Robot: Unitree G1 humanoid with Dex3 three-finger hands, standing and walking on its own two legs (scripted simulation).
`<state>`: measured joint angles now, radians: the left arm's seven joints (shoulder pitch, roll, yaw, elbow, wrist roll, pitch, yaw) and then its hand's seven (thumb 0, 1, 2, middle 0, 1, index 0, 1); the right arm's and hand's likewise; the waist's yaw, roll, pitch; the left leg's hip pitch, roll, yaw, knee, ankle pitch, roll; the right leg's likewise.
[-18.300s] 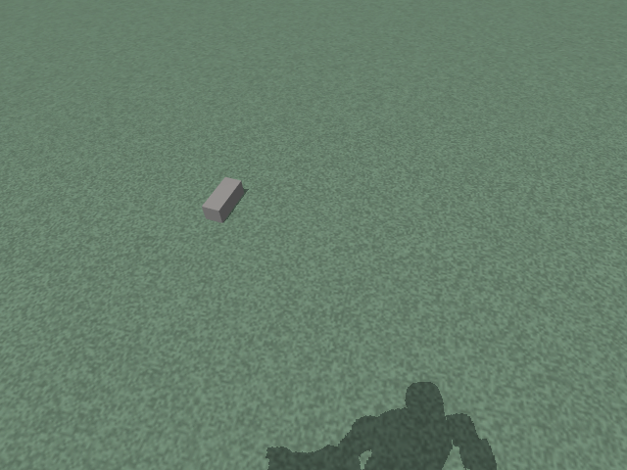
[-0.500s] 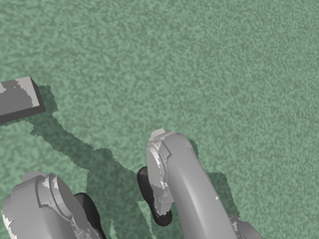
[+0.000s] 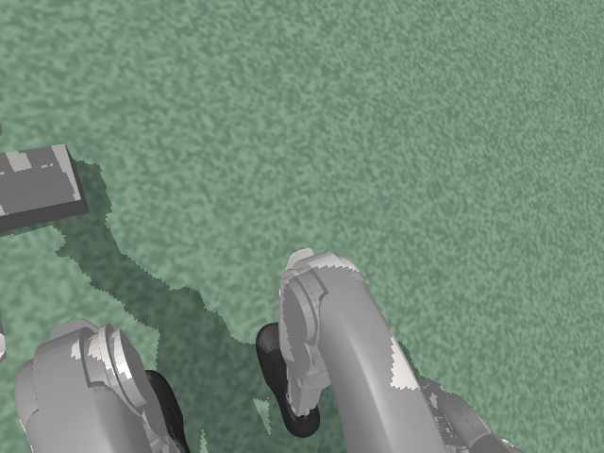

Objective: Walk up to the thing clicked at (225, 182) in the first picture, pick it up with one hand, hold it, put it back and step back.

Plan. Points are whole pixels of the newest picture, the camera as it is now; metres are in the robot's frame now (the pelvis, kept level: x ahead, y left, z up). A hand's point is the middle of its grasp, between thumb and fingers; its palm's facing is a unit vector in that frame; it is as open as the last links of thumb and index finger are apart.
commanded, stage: rest palm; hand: left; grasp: from above
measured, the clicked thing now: out of the picture +0.51 +0.30 -0.29
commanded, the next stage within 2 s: close in 1.20 s
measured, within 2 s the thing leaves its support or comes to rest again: neither
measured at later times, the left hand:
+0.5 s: hand out of the picture +0.50 +0.29 -0.24, palm faces -0.47 -0.11 -0.88, open 14.3 cm
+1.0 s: hand out of the picture +0.49 +0.29 -0.26, palm faces -0.45 -0.10 -0.89, open 13.9 cm
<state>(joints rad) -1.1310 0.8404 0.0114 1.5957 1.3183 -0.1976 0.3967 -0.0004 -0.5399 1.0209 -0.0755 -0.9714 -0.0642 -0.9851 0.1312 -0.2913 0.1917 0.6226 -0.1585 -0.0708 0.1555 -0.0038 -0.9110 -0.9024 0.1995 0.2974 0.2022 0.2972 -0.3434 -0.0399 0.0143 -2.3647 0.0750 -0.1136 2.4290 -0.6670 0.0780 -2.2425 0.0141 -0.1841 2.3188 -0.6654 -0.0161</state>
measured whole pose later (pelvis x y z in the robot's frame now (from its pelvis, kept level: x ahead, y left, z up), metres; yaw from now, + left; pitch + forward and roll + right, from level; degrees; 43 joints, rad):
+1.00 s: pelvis +0.00 +0.00 -0.02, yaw -4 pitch +29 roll -14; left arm -1.13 1.03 0.07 1.69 1.33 -0.24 0.53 0.00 -0.51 1.07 -0.10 -0.99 -0.08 -1.02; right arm 0.14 -0.32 0.32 0.61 -0.24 -0.19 0.21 0.00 -0.91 -0.91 0.20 0.30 0.20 0.30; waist -0.41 -0.14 0.15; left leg -2.38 0.08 -0.20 2.53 -0.70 0.07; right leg -2.24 0.04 -0.25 2.37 -0.67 -0.02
